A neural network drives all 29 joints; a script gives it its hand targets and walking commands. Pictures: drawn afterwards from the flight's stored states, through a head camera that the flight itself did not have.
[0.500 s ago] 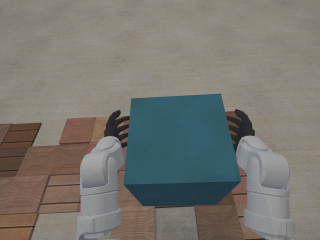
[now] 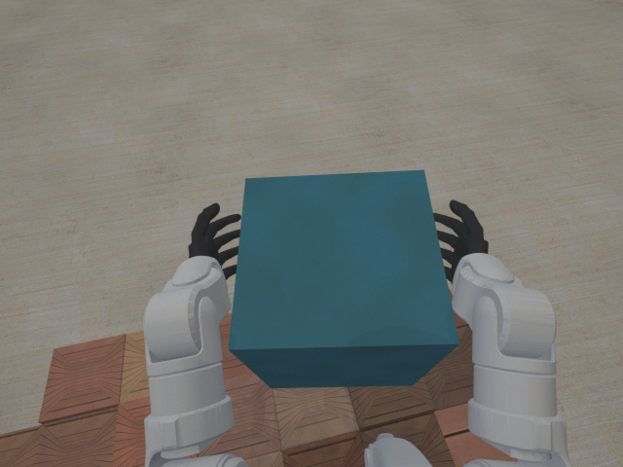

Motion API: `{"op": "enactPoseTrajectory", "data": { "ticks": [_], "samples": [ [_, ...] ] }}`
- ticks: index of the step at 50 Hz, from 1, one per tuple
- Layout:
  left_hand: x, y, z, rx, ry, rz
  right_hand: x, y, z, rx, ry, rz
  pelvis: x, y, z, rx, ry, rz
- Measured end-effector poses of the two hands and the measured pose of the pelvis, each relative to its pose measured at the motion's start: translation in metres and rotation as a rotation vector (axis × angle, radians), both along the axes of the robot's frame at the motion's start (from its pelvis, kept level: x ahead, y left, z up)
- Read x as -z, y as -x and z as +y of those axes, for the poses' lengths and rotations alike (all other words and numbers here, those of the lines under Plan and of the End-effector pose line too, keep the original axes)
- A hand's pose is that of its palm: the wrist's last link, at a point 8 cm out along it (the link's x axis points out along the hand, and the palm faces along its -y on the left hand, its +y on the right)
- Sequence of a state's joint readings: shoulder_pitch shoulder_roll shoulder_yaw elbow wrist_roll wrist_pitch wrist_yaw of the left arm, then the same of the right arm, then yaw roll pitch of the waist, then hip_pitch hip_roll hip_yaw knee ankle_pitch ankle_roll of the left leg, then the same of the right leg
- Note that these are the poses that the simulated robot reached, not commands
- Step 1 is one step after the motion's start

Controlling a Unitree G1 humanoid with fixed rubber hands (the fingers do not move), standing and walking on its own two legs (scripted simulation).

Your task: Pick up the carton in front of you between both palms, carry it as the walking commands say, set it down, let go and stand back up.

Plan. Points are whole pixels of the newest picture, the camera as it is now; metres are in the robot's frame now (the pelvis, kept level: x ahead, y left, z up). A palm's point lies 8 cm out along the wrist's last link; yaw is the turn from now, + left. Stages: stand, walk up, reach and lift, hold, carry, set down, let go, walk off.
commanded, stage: carry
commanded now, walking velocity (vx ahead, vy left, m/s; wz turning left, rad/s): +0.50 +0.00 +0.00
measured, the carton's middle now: (337, 292) +0.34 -0.03 +0.03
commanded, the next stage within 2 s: none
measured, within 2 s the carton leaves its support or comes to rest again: neither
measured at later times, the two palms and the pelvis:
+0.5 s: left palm (199, 126) +0.67 +0.17 +0.08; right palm (366, 113) +0.68 -0.13 +0.07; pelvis +0.35 +0.01 -0.02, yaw +1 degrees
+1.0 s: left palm (185, 47) +1.03 +0.25 +0.05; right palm (309, 35) +1.04 -0.05 +0.06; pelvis +0.71 +0.08 -0.05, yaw +3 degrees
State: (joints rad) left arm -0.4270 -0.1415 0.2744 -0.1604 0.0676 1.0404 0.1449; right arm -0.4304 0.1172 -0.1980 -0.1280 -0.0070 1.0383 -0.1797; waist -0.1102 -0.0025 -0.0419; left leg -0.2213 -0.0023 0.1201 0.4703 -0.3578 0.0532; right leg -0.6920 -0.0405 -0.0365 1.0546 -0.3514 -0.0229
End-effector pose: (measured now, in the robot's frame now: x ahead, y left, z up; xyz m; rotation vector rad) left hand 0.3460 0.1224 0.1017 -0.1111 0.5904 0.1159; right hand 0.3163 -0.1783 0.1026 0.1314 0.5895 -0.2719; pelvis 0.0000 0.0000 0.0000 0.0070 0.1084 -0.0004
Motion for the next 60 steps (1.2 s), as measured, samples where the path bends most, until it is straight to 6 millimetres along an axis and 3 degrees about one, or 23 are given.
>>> {"op": "enactPoseTrajectory", "data": {
  "ticks": [5, 8, 10, 14, 17, 24, 30, 35, 44, 48, 54, 60],
  "samples": [
    [-0.002, -0.074, -0.001, -0.035, -0.032, -0.031, -0.003, -0.088, -0.003, -0.038, -0.01, -0.03, 0.012, -0.083, -0.012, -0.008, 0.003, -0.022],
    [0.005, -0.116, 0.004, -0.084, -0.037, -0.043, 0.007, -0.149, 0.003, -0.111, -0.008, -0.041, 0.031, -0.137, -0.026, -0.035, -0.017, -0.053],
    [0.015, -0.137, 0.011, -0.114, -0.05, -0.014, 0.019, -0.185, 0.012, -0.161, -0.016, -0.015, 0.037, -0.162, -0.029, -0.042, -0.006, -0.05],
    [0.037, -0.166, 0.027, -0.17, -0.041, 0.103, 0.045, -0.23, 0.03, -0.195, -0.059, 0.1, 0.029, -0.205, -0.03, -0.04, 0.003, -0.031],
    [0.042, -0.195, 0.037, -0.191, -0.021, 0.124, 0.051, -0.26, 0.04, -0.186, -0.077, 0.122, 0.021, -0.237, -0.026, -0.037, 0.001, -0.02],
    [0.028, -0.303, 0.049, -0.122, -0.006, 0.03, 0.036, -0.345, 0.05, -0.137, -0.034, 0.025, 0.02, -0.33, 0.0, -0.027, 0.013, -0.019],
    [0.023, -0.414, 0.054, 0.001, -0.04, -0.056, 0.022, -0.418, 0.052, -0.027, 0.033, -0.053, 0.043, -0.424, 0.042, -0.006, 0.039, -0.061],
    [0.034, -0.476, 0.07, -0.014, -0.003, 0.053, 0.025, -0.477, 0.068, -0.015, 0.045, 0.052, 0.033, -0.489, 0.06, -0.009, 0.055, -0.047],
    [0.029, -0.59, 0.118, -0.094, 0.028, 0.014, 0.018, -0.623, 0.118, -0.101, 0.016, 0.008, 0.028, -0.606, 0.075, -0.029, 0.057, -0.025],
    [0.04, -0.65, 0.126, -0.104, 0.026, 0.014, 0.034, -0.687, 0.126, -0.121, 0.016, 0.009, 0.041, -0.67, 0.077, -0.043, 0.042, -0.021],
    [0.069, -0.744, 0.13, -0.133, -0.008, 0.022, 0.074, -0.791, 0.131, -0.161, -0.016, 0.016, 0.074, -0.777, 0.079, -0.064, 0.015, -0.061],
    [0.09, -0.81, 0.145, -0.17, -0.004, 0.093, 0.093, -0.87, 0.147, -0.192, -0.026, 0.085, 0.069, -0.854, 0.078, -0.052, 0.013, -0.053]
  ]
}}
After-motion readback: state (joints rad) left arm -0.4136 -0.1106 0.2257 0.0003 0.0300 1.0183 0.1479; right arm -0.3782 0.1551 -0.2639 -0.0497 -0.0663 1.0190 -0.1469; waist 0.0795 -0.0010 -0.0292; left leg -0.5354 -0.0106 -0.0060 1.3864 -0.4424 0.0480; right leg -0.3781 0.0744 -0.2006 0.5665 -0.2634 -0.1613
